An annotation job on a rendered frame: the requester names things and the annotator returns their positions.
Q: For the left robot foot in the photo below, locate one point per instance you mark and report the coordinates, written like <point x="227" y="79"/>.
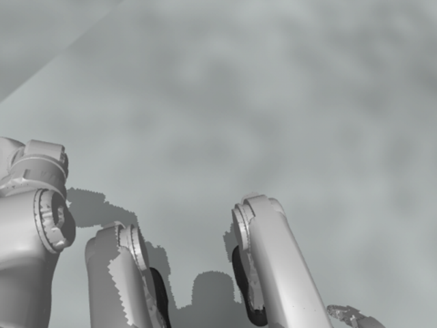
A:
<point x="161" y="297"/>

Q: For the left robot hand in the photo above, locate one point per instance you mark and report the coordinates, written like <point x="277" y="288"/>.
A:
<point x="7" y="146"/>

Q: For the right robot hand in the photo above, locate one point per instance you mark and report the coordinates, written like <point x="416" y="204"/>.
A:
<point x="353" y="317"/>

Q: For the left robot arm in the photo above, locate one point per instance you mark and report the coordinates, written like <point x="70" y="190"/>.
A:
<point x="35" y="227"/>

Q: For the right robot foot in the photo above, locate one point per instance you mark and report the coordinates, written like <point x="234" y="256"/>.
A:
<point x="257" y="317"/>

